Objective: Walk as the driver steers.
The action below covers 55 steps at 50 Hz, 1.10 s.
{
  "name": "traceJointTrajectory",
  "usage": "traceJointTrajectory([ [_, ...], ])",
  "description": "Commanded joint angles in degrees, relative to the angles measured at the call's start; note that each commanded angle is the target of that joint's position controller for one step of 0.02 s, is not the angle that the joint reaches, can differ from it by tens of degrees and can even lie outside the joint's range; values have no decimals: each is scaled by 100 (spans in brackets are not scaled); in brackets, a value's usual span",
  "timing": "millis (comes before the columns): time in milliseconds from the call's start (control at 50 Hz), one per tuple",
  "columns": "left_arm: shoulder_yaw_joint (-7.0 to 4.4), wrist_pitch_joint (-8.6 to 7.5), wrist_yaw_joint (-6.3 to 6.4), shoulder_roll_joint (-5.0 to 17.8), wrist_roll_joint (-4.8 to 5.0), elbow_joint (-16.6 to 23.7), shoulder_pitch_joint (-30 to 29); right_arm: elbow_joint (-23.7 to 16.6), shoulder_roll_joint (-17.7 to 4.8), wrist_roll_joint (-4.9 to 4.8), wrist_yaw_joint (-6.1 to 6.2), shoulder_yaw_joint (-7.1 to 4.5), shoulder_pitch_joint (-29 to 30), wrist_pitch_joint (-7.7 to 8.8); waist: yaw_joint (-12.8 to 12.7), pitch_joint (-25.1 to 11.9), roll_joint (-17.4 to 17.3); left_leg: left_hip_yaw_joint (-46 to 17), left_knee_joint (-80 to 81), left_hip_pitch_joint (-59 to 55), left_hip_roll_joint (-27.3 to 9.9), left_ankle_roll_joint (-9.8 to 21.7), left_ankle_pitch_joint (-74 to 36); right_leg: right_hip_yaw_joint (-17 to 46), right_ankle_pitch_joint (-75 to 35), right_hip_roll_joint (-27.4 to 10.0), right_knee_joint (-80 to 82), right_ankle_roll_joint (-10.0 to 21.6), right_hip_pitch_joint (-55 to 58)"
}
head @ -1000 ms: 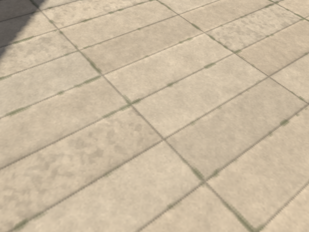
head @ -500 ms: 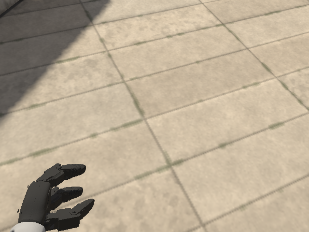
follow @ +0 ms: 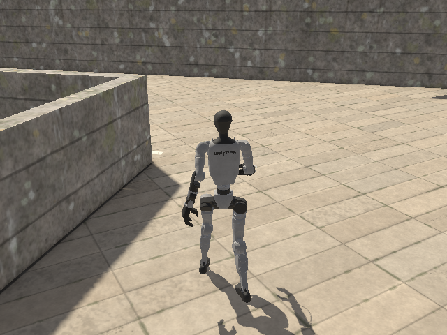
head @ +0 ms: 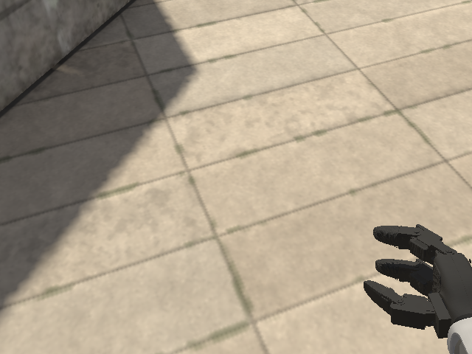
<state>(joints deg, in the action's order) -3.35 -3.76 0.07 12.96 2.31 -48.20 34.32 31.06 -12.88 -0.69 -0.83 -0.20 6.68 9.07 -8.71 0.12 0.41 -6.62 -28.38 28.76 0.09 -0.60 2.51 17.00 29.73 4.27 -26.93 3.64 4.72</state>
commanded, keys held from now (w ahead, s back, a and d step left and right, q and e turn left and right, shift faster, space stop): w+e+shift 0.66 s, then w+shift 0.26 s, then shift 0.08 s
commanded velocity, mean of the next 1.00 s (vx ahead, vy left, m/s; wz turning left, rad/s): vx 0.99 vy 0.00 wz -0.78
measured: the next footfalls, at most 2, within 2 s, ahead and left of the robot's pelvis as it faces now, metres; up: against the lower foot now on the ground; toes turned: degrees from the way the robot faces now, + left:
right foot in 0.44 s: +0.54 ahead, -0.19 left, +0.00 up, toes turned -28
left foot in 0.86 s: +1.00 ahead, -0.26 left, +0.00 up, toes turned -48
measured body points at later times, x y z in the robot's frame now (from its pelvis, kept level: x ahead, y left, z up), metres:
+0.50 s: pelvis +0.42 -0.09 -0.02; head +0.45 -0.12 +0.42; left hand +0.71 +0.07 -0.10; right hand +0.36 -0.37 -0.15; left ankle +0.27 +0.16 -0.59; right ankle +0.51 -0.17 -0.71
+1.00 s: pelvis +0.85 -0.27 +0.01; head +0.86 -0.29 +0.46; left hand +1.12 -0.16 -0.10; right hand +0.73 -0.54 -0.09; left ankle +0.97 -0.23 -0.71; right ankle +0.66 -0.25 -0.60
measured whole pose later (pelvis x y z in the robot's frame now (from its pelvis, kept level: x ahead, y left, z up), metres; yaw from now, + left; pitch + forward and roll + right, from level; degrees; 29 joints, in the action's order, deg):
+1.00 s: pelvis +0.85 -0.27 +0.01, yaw -47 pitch +0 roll +2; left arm -1.9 -3.4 -0.2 16.7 1.5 -43.0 16.0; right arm 40.3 -16.3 0.9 -1.6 -2.8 -14.8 6.3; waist 0.9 3.5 1.9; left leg 0.6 -31.8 19.8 2.7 0.6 11.4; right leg 6.2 22.3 2.4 -75.3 4.2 -19.7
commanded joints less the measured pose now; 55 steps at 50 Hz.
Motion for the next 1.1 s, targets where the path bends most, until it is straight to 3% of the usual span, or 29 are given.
traceJointTrajectory([
  [20,118,-116,-10,4,21,850,-136,352,-1874,58,136,-715,-3295,-110,1659,-2681,-1770,-3429,179,-6510,-2419,1445,2946,-407,-535,89,-4454,-119,-4526],
  [40,158,-96,69,294,229,884,-203,451,-1544,6,61,-665,-3271,-144,1657,-2510,-2300,-4790,996,-6245,-2604,1475,4455,-634,-175,-381,-5448,-78,-5356],
  [60,56,-74,110,646,207,918,-896,450,-1100,-1,104,-583,-2934,-197,1770,-1354,-1652,-3870,1158,-5451,-2285,1238,4067,-859,-594,-618,-5657,-60,-5818],
  [100,11,-40,64,688,-58,1115,-1822,674,-791,164,111,-489,-2542,-278,1542,-175,-335,-2125,1252,-3767,-1858,1050,1864,-1107,-1072,-1006,-5303,-28,-5514],
  [120,-2,27,-1,553,-40,1200,-1816,760,-647,255,112,-445,-2309,-267,1244,15,-548,-1629,1360,-3168,-1748,1040,1394,-1029,-1159,-1199,-5126,-21,-5217],
  [160,43,215,-82,287,81,1337,-1916,906,-393,137,60,-404,-1982,-248,960,290,-630,-785,1616,-2534,-1662,941,953,-1042,-990,-1460,-4874,-26,-5123],
  [240,112,262,-220,380,-54,1617,-2271,959,-864,54,108,-519,-1501,-167,650,634,-325,639,2106,-1887,-1521,827,10,-1179,-2309,-1580,-3847,-171,-5024],
  [320,116,174,-408,537,-76,1779,-3095,1109,-1473,52,137,-626,-1938,-162,930,822,56,1734,2261,-2168,-1253,540,-1048,-1982,-3617,-1124,-2083,71,-4092],
  [360,-26,148,-449,942,-40,1825,-3114,1154,-1758,64,124,-676,-2201,-262,785,571,-239,1938,1586,-2881,-1252,411,-3941,-2549,-3232,-540,-1789,283,-3531],
  [400,-270,213,-419,1437,66,1637,-2002,1083,-2098,41,144,-752,-2195,-426,11,-165,-705,1966,-320,-3077,-1425,409,-6412,-2808,-2351,-40,-1951,544,-2150],
  [420,-508,291,-359,1849,41,1221,-514,942,-2077,26,158,-733,-1970,-437,-725,-856,-570,1871,-2119,-2125,-1340,347,-6239,-2541,-2454,56,-1698,823,-89],
  [440,-555,386,-240,2003,122,918,3,990,-1368,90,141,-520,-2151,-346,-638,-771,489,1732,-4567,-439,-544,62,-586,-1529,-2340,-373,-1529,1086,1315],
  [460,-504,274,-245,2454,-24,1294,-788,486,-577,81,56,-217,-2971,-100,596,-1600,2286,728,-6581,1628,424,-52,3179,2196,-464,-1614,-194,2318,2435],
  [480,-443,170,-248,1971,-93,1523,-729,317,-1353,-55,10,-291,-2262,132,33,-2146,1239,-271,-6322,1991,166,209,2458,3513,1373,-1928,1030,2234,2374],
  [500,-403,48,-241,1817,-171,1447,-800,138,-1444,-226,35,-319,-1588,198,98,-1065,552,-155,-5833,2203,16,298,2075,3385,1339,-1892,1450,1911,1436],
  [540,-319,-113,-258,1595,-235,1474,-1518,296,-1192,24,135,-261,-1654,152,802,-242,-575,-253,-4793,1314,-395,221,1618,2361,-109,-1492,1299,1644,-559],
  [600,-181,-123,-153,1178,-180,1470,-1918,392,-1185,112,112,-317,-1874,-129,1189,258,-142,-219,-3722,626,-599,-95,1601,1200,-1036,-945,1442,1632,-2028],
  [660,-182,-105,29,1170,-79,1329,-1788,-6,-793,245,91,-186,-785,-144,860,705,-126,225,-1991,88,-365,-367,145,308,-1828,-409,1507,1424,-3055],
  [700,-215,-57,89,1216,-71,1178,-1605,-117,-561,197,9,-116,-429,-114,564,567,41,536,-939,-716,-161,-403,-1182,-119,-1721,-285,1458,1105,-3368],
  [780,-202,-70,110,1062,8,813,-1062,-243,-894,-39,-45,-254,-137,-80,308,528,428,195,-111,-588,-293,-281,-1505,284,-1482,-773,1100,894,-2002],
  [820,-246,30,117,1155,-64,688,-997,-188,-1106,-66,-45,-375,-465,-74,535,420,555,308,-90,-548,-255,-118,-766,377,-2819,-1075,661,809,-1103],
  [860,-222,106,14,1273,-314,748,-1312,122,-1479,-141,50,-621,-2208,-134,1589,-640,665,680,-469,-2271,-104,188,141,51,-5307,-913,-1245,520,-1024],
  [880,-54,77,-10,821,-423,895,-1414,347,-1666,-63,120,-624,-3579,-194,2096,-1626,142,-311,-1032,-4268,-798,397,1226,-109,-4470,-682,-3416,378,-2286],
  [900,166,-54,-73,-27,27,922,61,703,-2194,110,-55,-706,-3728,-197,1120,-2409,-3225,-4162,771,-5721,-2156,1500,3926,-488,-116,311,-5544,14,-4249],
  [920,155,-54,-25,613,182,800,-497,576,-1416,64,-94,-564,-3575,-184,1486,-1787,-2335,-4962,1550,-5338,-2150,1304,5182,-570,-441,-127,-5814,111,-4920],
  [960,75,-128,-5,962,-25,1138,-2241,632,-1134,172,-61,-480,-2878,-246,1527,-182,-107,-2947,1389,-3554,-1668,1130,2029,-841,-904,-436,-5405,93,-4753],
  [1000,32,-153,-32,848,-159,1209,-2388,720,-901,256,-106,-380,-2421,-180,1001,29,-166,-1606,1101,-2595,-1354,1161,-1324,-849,-861,-715,-4701,-17,-4179],
  [1040,66,-66,-55,656,-142,1132,-2207,910,-586,139,-141,-254,-2405,-118,788,-60,-426,-920,1116,-2456,-1185,1109,-2809,-1041,-802,-773,-3894,-141,-4019],
  [1100,194,-88,-129,396,-265,1236,-2576,1081,-1083,27,-23,-354,-2340,-159,762,-38,-417,-209,1379,-2028,-1051,1179,-3694,-1476,-1685,-667,-2324,-306,-3687],
])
